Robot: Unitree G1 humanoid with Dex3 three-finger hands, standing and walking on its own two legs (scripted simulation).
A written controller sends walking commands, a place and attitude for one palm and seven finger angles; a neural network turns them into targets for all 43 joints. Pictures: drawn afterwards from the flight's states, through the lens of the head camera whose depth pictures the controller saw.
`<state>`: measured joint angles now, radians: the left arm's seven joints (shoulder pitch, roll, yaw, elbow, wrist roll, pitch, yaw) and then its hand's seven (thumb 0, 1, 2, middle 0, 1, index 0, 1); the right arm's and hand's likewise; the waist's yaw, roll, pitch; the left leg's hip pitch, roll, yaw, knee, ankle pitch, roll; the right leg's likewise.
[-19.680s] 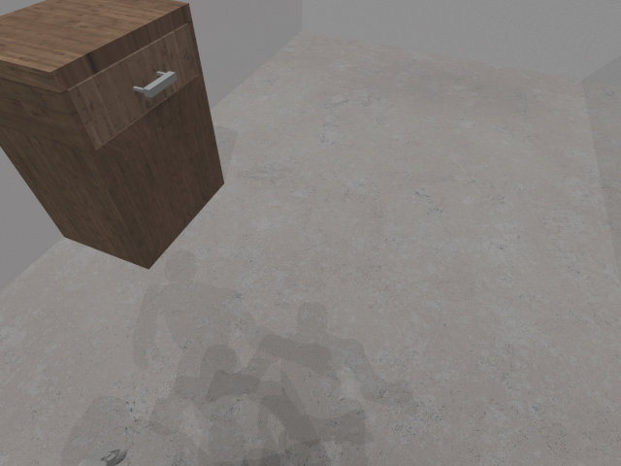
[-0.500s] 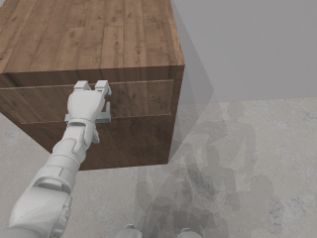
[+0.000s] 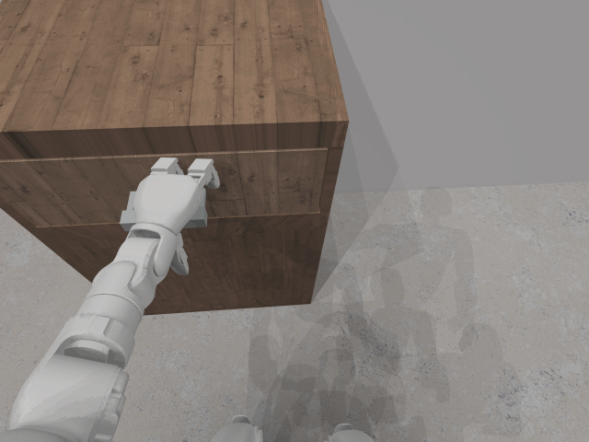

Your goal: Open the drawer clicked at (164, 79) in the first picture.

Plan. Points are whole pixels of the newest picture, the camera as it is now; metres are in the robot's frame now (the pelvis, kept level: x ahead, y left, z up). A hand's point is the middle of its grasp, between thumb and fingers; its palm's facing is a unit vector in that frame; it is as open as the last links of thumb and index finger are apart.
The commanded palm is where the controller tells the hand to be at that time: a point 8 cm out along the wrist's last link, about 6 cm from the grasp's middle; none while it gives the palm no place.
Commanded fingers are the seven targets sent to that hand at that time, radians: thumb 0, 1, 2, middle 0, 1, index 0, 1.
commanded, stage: move the hooked fingers above the handle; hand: left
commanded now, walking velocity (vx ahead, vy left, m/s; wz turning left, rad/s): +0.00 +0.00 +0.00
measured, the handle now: (166, 207) +0.49 +0.21 -0.05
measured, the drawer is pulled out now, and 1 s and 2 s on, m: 0.00 0.00 0.00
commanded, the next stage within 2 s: lower the fingers behind the handle in 1.18 s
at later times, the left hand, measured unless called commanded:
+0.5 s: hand (194, 225) +0.42 +0.15 +0.00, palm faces -0.18 -0.12 -0.98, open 13.8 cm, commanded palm +0.42 +0.20 +0.07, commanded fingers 0.00 -0.50 0.30 -0.30 -1.20 -0.30 -1.20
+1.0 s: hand (170, 227) +0.41 +0.18 +0.01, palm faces -0.25 -0.08 -0.96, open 13.8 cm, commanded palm +0.41 +0.20 +0.07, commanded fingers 0.00 -0.50 0.30 -0.30 -1.20 -0.30 -1.20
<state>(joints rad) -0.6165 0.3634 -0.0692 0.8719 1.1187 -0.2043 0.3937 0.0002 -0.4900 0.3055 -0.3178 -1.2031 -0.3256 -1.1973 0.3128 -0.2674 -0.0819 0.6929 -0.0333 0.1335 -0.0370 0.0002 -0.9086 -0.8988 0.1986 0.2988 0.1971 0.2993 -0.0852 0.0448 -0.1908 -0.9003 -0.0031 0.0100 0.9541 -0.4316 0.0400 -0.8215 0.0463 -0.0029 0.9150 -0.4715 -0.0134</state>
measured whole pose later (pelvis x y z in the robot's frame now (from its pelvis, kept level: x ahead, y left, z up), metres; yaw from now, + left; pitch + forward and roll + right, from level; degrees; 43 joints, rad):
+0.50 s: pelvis +0.00 -0.01 +0.01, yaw +1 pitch +19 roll -2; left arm -0.63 0.34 -0.16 0.88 1.06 -0.17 0.24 0.00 -0.49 0.31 -0.32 -1.20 -0.33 -1.20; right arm 0.30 -0.26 -0.06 0.66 -0.02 0.14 -0.05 0.00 -0.91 -0.90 0.20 0.30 0.20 0.30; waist -0.08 0.04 -0.17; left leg -0.82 -0.01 0.00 0.89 -0.40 0.03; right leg -0.74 0.04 -0.01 0.86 -0.45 -0.02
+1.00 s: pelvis +0.00 -0.01 +0.02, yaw +2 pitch +17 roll -1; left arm -0.64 0.38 -0.20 0.91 1.00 -0.06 0.16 0.00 -0.49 0.31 -0.32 -1.21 -0.32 -1.20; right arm 0.30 -0.25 -0.05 0.68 0.00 0.14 -0.06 0.00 -0.91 -0.90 0.20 0.30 0.20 0.30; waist -0.07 0.04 -0.16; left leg -0.74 -0.01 -0.02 0.82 -0.38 0.02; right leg -0.65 0.04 -0.03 0.79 -0.43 -0.03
